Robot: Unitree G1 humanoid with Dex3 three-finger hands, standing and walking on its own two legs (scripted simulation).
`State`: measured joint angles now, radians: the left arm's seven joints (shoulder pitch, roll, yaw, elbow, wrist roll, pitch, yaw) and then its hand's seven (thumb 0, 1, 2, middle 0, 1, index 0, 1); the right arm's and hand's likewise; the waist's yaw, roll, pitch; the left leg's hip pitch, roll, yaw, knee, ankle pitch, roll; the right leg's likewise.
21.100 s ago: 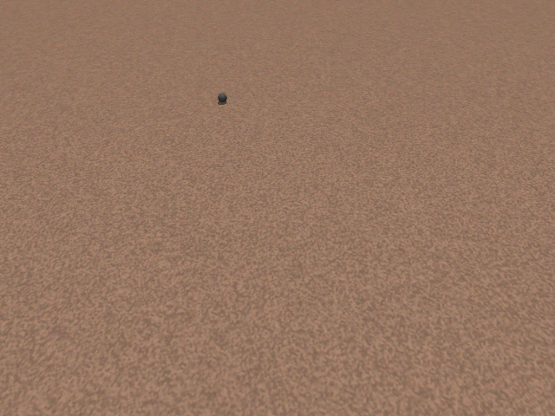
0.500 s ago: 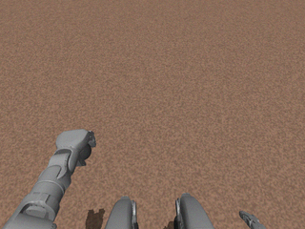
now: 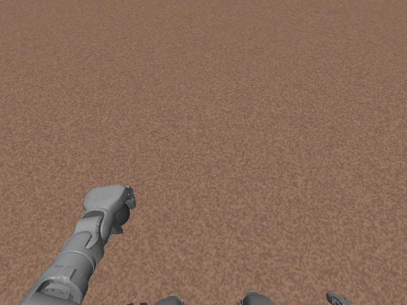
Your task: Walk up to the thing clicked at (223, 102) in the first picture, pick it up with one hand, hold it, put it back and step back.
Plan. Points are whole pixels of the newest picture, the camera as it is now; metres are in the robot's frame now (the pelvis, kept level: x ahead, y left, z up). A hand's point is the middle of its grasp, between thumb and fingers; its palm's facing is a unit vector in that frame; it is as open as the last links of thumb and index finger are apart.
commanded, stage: hold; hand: left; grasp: from above
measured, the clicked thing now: (116, 213) +0.34 +0.23 -0.10
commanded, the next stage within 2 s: crouch in 1.92 s
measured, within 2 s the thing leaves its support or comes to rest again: neither
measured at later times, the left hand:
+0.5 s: hand (105, 208) +0.32 +0.23 -0.03, palm faces -0.46 -0.06 -0.89, open 8.0 cm
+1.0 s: hand (106, 215) +0.30 +0.21 -0.01, palm faces -0.46 -0.06 -0.89, open 8.0 cm
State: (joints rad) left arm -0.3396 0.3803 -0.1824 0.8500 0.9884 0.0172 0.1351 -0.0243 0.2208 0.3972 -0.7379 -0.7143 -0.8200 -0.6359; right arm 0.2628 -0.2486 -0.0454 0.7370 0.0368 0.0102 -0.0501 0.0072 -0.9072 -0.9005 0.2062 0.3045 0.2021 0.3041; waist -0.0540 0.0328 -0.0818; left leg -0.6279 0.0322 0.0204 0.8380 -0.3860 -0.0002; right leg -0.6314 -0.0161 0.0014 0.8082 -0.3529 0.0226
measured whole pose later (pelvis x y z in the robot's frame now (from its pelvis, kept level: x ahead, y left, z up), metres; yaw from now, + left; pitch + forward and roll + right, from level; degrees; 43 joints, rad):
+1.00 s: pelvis +0.01 +0.00 +0.03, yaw -1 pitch +2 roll +0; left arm -0.24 0.39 -0.22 0.67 0.99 0.00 -0.01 -0.02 0.22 0.40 -0.73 -0.72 -0.82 -0.63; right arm 0.21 -0.26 -0.04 0.69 0.06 0.06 -0.05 0.01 -0.91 -0.90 0.21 0.30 0.20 0.30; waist 0.00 0.05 -0.03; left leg -0.31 0.02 0.04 0.54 -0.27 0.00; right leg -0.34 -0.02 0.02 0.55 -0.25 0.02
